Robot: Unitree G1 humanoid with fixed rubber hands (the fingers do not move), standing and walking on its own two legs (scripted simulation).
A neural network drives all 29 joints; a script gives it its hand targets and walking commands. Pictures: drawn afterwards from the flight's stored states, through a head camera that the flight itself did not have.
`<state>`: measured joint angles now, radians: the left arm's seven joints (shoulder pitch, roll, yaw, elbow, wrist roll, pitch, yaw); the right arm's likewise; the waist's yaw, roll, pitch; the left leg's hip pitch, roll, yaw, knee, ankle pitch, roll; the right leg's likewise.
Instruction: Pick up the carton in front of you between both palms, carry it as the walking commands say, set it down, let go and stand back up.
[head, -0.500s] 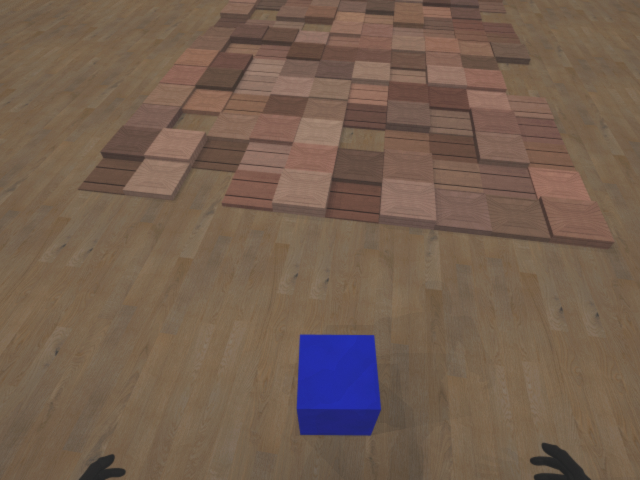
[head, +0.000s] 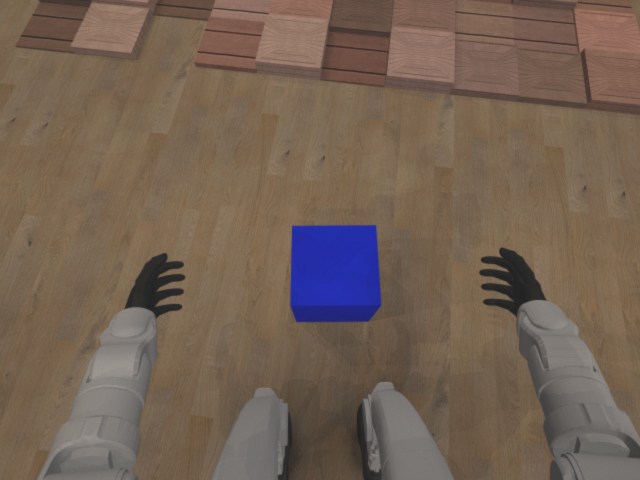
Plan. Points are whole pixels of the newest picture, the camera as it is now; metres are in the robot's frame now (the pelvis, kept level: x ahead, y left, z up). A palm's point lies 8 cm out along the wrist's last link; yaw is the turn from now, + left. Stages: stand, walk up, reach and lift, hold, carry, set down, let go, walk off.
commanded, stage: reach and lift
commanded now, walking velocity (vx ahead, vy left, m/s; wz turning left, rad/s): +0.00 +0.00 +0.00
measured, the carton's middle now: (333, 277) +0.48 -0.04 -0.58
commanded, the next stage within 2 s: none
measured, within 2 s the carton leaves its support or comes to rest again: neither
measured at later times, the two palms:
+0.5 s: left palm (219, 208) +0.49 +0.16 -0.14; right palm (459, 207) +0.47 -0.23 -0.14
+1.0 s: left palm (246, 250) +0.49 +0.16 -0.36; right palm (423, 250) +0.47 -0.22 -0.36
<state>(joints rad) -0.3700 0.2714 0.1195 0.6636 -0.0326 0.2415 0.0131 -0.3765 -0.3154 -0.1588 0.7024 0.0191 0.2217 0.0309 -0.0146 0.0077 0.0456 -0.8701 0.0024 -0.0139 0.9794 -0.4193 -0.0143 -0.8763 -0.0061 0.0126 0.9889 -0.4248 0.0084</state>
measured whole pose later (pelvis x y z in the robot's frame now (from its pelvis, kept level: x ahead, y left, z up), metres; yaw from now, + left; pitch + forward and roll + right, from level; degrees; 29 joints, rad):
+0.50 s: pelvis -0.07 +0.00 -0.06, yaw +0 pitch +41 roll +1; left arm -1.33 0.28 0.33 0.97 0.03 0.26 0.05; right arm -1.34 -0.34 -0.34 1.01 -0.04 0.24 0.01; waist -0.02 0.02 0.08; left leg -1.50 0.00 -0.03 1.08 -0.29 -0.03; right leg -1.51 0.01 0.03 1.09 -0.28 0.01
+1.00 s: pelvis -0.04 +0.00 -0.19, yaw +0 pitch +55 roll +0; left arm -1.24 0.23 0.26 0.89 0.00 0.10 0.13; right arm -1.25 -0.32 -0.32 0.97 0.03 0.06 -0.03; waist -0.03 0.01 -0.02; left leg -2.07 -0.06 -0.07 1.65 -0.53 -0.06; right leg -2.08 0.04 0.06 1.65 -0.52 0.04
